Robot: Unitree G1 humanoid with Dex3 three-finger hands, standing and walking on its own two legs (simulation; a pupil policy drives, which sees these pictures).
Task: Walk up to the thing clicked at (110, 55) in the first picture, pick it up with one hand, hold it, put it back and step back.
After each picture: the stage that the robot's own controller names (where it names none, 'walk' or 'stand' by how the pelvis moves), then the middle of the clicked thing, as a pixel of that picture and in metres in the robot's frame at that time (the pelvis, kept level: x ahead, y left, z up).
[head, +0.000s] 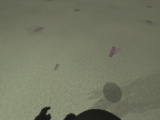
stand; (112, 51) +1.42 -0.48 -0.65
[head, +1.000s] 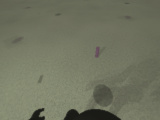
walk; (97, 52) +1.35 -0.05 -0.62
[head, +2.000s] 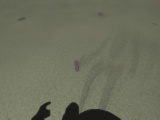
walk; (76, 66) +0.87 +0.25 -0.65
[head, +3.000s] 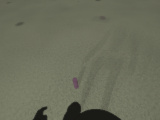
walk; (75, 83) +0.55 +0.24 -0.64
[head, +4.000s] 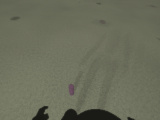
stand; (71, 90) +0.45 +0.20 -0.64
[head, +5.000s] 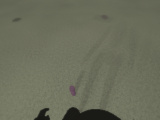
stand; (72, 91) +0.41 +0.22 -0.65
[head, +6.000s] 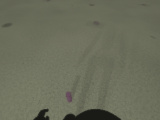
stand; (69, 97) +0.38 +0.22 -0.65
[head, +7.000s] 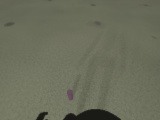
stand; (70, 95) +0.40 +0.21 -0.66
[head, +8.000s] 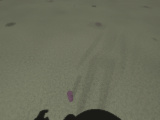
stand; (70, 96) +0.39 +0.21 -0.66
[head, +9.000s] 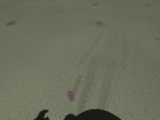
stand; (70, 96) +0.39 +0.20 -0.66
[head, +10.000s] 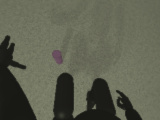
go down; (58, 58) +0.45 +0.26 -0.32
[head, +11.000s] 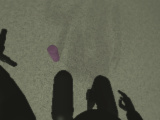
go down; (54, 54) +0.44 +0.29 -0.27
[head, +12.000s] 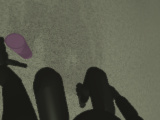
close in; (22, 49) +0.41 +0.35 -0.17
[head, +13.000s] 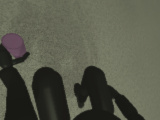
close; (18, 50) +0.40 +0.35 -0.15
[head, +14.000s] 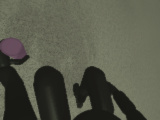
lift; (17, 52) +0.38 +0.35 -0.15
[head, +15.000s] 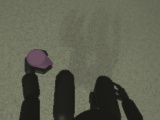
lift; (43, 61) +0.32 +0.31 -0.01
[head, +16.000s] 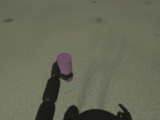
hold; (66, 70) +0.32 +0.16 +0.10
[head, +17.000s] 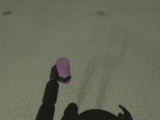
hold; (64, 73) +0.32 +0.17 +0.04
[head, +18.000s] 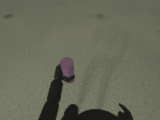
hold; (68, 72) +0.33 +0.15 +0.04
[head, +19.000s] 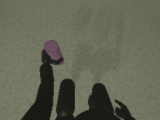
crouch; (56, 55) +0.42 +0.24 -0.04
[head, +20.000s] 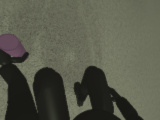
lower; (17, 50) +0.39 +0.34 -0.17
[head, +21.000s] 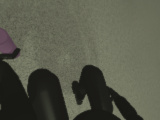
lower; (6, 46) +0.41 +0.36 -0.16
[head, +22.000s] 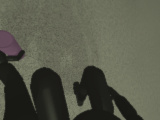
lower; (12, 49) +0.40 +0.36 -0.16
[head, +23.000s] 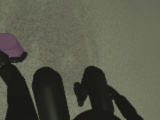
lower; (15, 50) +0.39 +0.36 -0.16
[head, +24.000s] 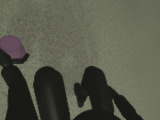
loosen; (17, 52) +0.39 +0.35 -0.16
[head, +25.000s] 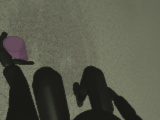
withdraw; (19, 52) +0.39 +0.34 -0.16
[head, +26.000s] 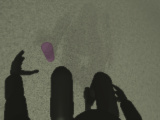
stand; (49, 53) +0.42 +0.31 -0.21
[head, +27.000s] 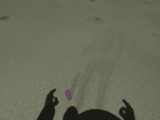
stand; (68, 95) +0.37 +0.20 -0.58
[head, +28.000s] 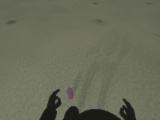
stand; (70, 94) +0.41 +0.21 -0.60
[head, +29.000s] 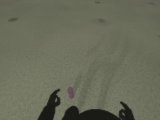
stand; (70, 93) +0.40 +0.20 -0.61
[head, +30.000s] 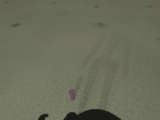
walk; (72, 95) +0.42 +0.20 -0.65
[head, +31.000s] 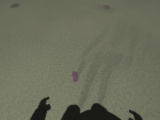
walk; (75, 77) +0.55 +0.18 -0.63
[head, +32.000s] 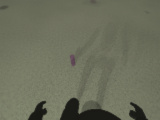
walk; (72, 60) +0.82 +0.29 -0.62
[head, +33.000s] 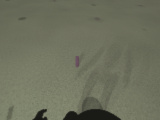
stand; (77, 61) +1.05 +0.23 -0.64
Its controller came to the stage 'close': yes
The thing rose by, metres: 0.68
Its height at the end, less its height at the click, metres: +0.00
